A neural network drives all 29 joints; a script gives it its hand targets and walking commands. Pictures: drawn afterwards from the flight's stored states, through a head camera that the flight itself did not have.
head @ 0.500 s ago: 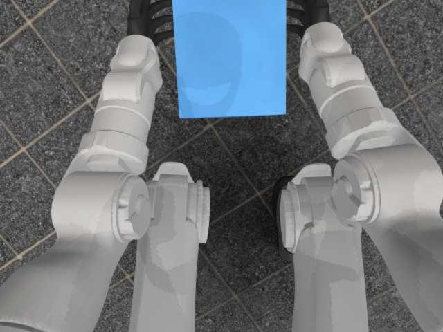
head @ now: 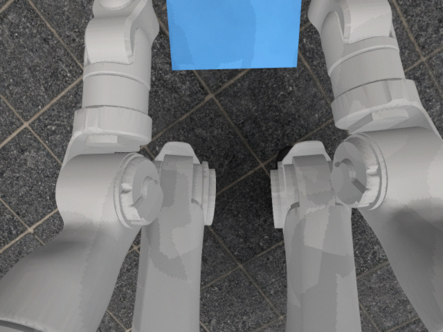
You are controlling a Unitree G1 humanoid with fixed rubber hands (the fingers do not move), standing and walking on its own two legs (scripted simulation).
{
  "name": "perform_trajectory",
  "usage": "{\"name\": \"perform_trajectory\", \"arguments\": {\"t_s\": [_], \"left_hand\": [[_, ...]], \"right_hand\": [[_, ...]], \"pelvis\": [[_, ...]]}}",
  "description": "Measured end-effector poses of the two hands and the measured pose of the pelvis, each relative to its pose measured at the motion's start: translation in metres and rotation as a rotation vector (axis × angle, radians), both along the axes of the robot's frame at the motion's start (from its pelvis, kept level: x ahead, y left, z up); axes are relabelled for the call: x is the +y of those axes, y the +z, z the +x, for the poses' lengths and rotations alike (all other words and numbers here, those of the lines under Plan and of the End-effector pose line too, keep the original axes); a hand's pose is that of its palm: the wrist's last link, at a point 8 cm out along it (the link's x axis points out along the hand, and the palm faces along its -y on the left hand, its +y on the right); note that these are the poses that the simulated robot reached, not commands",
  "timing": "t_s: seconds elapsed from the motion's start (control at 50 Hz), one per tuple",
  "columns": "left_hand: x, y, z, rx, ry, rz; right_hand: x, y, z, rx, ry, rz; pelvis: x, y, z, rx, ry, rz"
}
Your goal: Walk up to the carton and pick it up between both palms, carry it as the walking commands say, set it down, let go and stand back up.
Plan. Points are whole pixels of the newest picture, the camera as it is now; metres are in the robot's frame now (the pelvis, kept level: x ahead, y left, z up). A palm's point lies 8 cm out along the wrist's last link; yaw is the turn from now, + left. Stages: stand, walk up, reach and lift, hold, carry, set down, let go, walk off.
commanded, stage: reach and lift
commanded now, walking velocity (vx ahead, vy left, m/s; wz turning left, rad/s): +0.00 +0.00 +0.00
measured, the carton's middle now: out of the picture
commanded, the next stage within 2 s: none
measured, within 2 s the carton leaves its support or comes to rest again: neither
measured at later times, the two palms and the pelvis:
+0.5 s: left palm out of the picture +0.52 +0.12 -0.10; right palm out of the picture +0.54 -0.12 -0.10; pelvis -0.01 +0.00 +0.03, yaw -1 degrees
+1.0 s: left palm out of the picture +0.50 +0.12 -0.03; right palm out of the picture +0.52 -0.12 -0.03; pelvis -0.02 +0.00 +0.07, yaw -1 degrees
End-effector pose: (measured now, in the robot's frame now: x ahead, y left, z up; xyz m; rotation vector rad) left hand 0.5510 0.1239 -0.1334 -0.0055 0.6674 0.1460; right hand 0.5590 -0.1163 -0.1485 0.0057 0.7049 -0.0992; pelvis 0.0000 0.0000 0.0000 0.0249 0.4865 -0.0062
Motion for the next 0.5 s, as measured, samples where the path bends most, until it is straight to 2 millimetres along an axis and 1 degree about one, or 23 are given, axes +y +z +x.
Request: {"name": "perform_trajectory", "arguments": {"t_s": [0.12, 0.2, 0.32, 0.5], "left_hand": [[-0.004, 0.0, -0.007, 0.032, -0.007, -0.002], [-0.007, 0.009, -0.013, 0.018, 0.021, -0.01], [-0.006, 0.017, -0.022, 0.008, 0.034, -0.032], [-0.005, 0.033, -0.029, -0.003, 0.057, -0.055]], "right_hand": [[-0.004, 0.003, -0.009, 0.032, 0.005, -0.031], [-0.005, 0.013, -0.015, 0.021, -0.011, -0.021], [-0.005, 0.025, -0.022, 0.011, -0.028, -0.004], [-0.002, 0.051, -0.021, -0.002, -0.03, -0.004]], "pelvis": [[-0.001, 0.006, 0.001, -0.002, -0.011, 0.008], [-0.001, 0.011, 0.0, -0.016, -0.016, 0.009], [-0.002, 0.017, -0.005, -0.025, -0.022, 0.01], [0.001, 0.027, -0.01, -0.036, -0.014, 0.002]]}}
